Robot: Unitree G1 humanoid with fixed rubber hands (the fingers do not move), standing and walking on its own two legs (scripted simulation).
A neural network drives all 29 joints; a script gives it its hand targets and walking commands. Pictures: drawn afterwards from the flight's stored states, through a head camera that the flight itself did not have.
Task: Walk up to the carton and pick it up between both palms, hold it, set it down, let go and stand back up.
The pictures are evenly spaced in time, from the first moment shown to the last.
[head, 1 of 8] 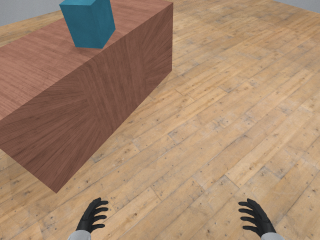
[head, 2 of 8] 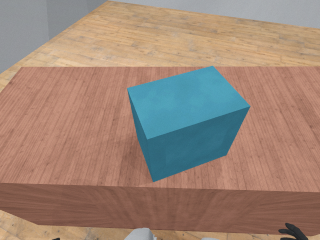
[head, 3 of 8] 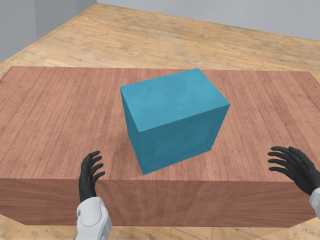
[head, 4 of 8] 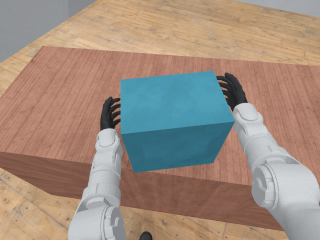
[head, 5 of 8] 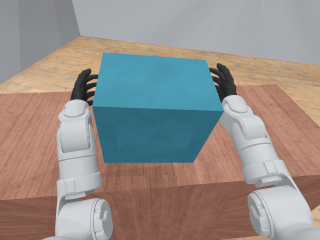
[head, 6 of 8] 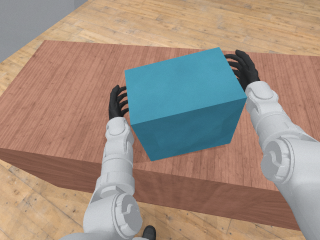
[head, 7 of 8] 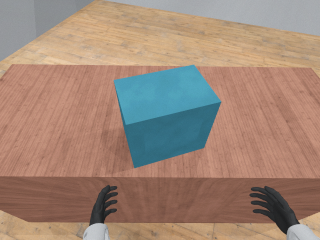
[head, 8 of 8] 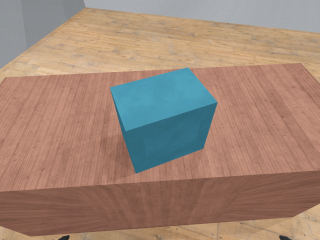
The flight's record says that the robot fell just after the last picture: no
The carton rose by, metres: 0.17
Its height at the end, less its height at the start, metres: +0.00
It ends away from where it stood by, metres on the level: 0.03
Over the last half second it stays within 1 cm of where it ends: yes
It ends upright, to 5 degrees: yes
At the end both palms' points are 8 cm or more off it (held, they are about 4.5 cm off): yes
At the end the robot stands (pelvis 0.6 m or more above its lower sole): yes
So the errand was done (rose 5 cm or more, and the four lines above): yes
